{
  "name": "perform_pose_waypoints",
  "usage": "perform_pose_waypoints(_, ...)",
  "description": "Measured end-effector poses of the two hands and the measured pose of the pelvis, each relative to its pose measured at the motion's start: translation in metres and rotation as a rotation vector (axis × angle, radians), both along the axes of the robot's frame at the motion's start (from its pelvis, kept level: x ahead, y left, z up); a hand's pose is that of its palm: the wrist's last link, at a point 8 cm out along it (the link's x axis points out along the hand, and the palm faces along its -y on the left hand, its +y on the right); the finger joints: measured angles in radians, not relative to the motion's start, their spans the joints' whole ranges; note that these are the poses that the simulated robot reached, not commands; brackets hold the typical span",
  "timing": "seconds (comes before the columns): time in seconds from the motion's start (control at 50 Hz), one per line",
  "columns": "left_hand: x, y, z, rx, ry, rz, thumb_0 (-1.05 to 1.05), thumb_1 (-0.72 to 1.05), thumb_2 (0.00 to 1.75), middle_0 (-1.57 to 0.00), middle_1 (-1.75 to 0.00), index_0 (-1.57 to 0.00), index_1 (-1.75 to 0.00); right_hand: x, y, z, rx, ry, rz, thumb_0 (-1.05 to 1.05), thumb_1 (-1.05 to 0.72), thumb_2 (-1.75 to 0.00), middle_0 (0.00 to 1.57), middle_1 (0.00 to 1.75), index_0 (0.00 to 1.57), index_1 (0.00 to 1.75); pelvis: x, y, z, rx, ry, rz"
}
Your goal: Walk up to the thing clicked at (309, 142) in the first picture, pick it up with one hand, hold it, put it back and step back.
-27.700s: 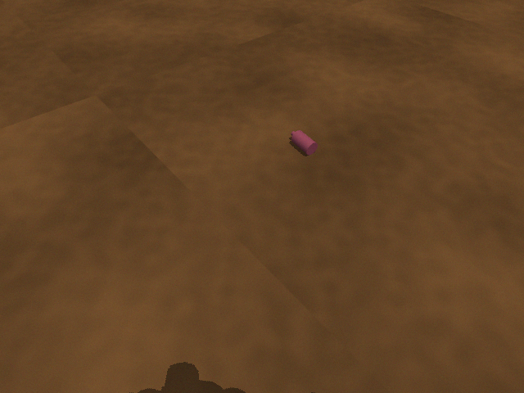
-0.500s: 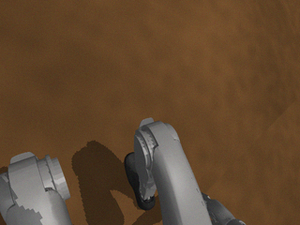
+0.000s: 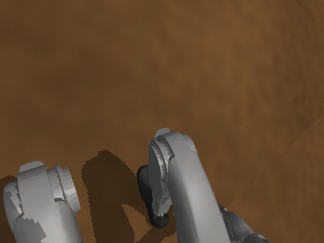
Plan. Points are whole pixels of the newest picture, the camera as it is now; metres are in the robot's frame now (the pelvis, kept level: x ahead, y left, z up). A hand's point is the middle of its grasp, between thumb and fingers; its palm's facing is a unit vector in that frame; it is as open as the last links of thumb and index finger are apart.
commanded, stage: withdraw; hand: left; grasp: from above
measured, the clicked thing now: out of the picture +0.44 +0.40 -0.26
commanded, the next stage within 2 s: home in 0.74 s
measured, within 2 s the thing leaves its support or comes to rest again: neither
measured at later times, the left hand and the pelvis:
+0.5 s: hand out of the picture +0.42 +0.40 -0.05, palm faces -0.54 -0.17 -0.83, open 14.0 cm; pelvis -0.01 +0.00 +0.07, yaw +5 degrees
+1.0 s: hand out of the picture +0.45 +0.41 -0.09, palm faces -0.34 -0.09 -0.94, open 13.7 cm; pelvis -0.01 +0.00 +0.03, yaw +4 degrees
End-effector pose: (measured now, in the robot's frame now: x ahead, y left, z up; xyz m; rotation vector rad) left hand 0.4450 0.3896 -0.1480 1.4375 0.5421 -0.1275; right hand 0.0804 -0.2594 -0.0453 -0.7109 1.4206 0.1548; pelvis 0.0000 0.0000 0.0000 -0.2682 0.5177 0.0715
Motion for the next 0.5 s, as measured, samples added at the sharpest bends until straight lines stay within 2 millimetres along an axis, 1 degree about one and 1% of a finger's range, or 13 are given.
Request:
perform_pose_waypoints(0.04, 0.003, 0.004, 0.009, 0.013, -0.027, 0.007, 0.0, -0.46, 0.97, -0.11, -1.03, -0.13, -1.01, 0.001, 0.0, 0.0, 0.005, -0.002, -0.008, 0.0, -0.9, -0.9, 0.2, 0.3, 0.2, 0.3, 0.001, 0.0, 0.001, 0.0, 0.006, 0.003)
perform_pose_waypoints(0.08, 0.007, 0.01, 0.023, 0.032, -0.057, 0.014, 0.0, -0.48, 0.98, -0.11, -1.03, -0.12, -1.02, 0.002, 0.0, -0.001, 0.011, -0.009, -0.022, 0.0, -0.91, -0.9, 0.2, 0.3, 0.2, 0.3, 0.002, 0.0, 0.002, 0.0, 0.016, 0.005)
perform_pose_waypoints(0.12, 0.01, 0.016, 0.04, 0.056, -0.085, 0.024, 0.0, -0.5, 0.99, -0.1, -1.03, -0.12, -1.02, 0.005, 0.0, -0.002, 0.023, -0.021, -0.042, 0.01, -0.91, -0.9, 0.2, 0.3, 0.2, 0.3, 0.003, 0.0, 0.004, 0.002, 0.028, 0.01)
perform_pose_waypoints(0.18, 0.01, 0.025, 0.072, 0.093, -0.099, 0.038, 0.0, -0.51, 1.0, -0.09, -1.03, -0.11, -1.03, 0.011, 0.001, -0.004, 0.049, -0.039, -0.076, 0.01, -0.91, -0.9, 0.2, 0.3, 0.2, 0.3, 0.003, 0.0, 0.01, 0.008, 0.05, 0.019)
perform_pose_waypoints(0.28, 0.005, 0.033, 0.128, 0.129, -0.043, 0.064, 0.0, -0.53, 1.02, -0.09, -1.04, -0.09, -1.04, 0.022, 0.006, -0.001, 0.093, -0.067, -0.128, 0.01, -0.91, -0.9, 0.2, 0.3, 0.2, 0.3, 0.0, 0.001, 0.032, 0.031, 0.075, 0.037)
perform_pose_waypoints(0.34, 0.0, 0.032, 0.151, 0.115, 0.019, 0.074, -0.01, -0.53, 1.03, -0.08, -1.04, -0.09, -1.04, 0.026, 0.007, 0.006, 0.101, -0.08, -0.142, 0.01, -0.91, -0.9, 0.2, 0.3, 0.2, 0.3, -0.004, 0.001, 0.047, 0.044, 0.08, 0.045)
perform_pose_waypoints(0.38, -0.003, 0.028, 0.16, 0.089, 0.062, 0.071, -0.01, -0.53, 1.03, -0.08, -1.04, -0.09, -1.04, 0.026, 0.006, 0.013, 0.095, -0.086, -0.146, 0.01, -0.91, -0.9, 0.2, 0.3, 0.2, 0.3, -0.007, 0.0, 0.056, 0.051, 0.08, 0.05)
perform_pose_waypoints(0.42, -0.006, 0.023, 0.163, 0.054, 0.103, 0.057, -0.01, -0.52, 1.03, -0.09, -1.04, -0.09, -1.04, 0.024, 0.003, 0.019, 0.077, -0.088, -0.147, 0.0, -0.91, -0.9, 0.2, 0.3, 0.2, 0.3, -0.01, 0.0, 0.063, 0.056, 0.08, 0.052)
perform_pose_waypoints(0.46, -0.008, 0.017, 0.161, 0.015, 0.136, 0.033, -0.01, -0.52, 1.03, -0.09, -1.04, -0.09, -1.04, 0.02, -0.001, 0.026, 0.052, -0.084, -0.147, 0.0, -0.91, -0.9, 0.2, 0.3, 0.2, 0.3, -0.013, -0.001, 0.068, 0.058, 0.08, 0.053)
perform_pose_waypoints(0.5, -0.01, 0.011, 0.155, -0.02, 0.157, -0.002, 0.0, -0.52, 1.03, -0.09, -1.03, -0.09, -1.04, 0.015, -0.006, 0.031, 0.022, -0.074, -0.146, 0.0, -0.91, -0.9, 0.2, 0.3, 0.2, 0.3, -0.014, -0.001, 0.07, 0.059, 0.079, 0.053)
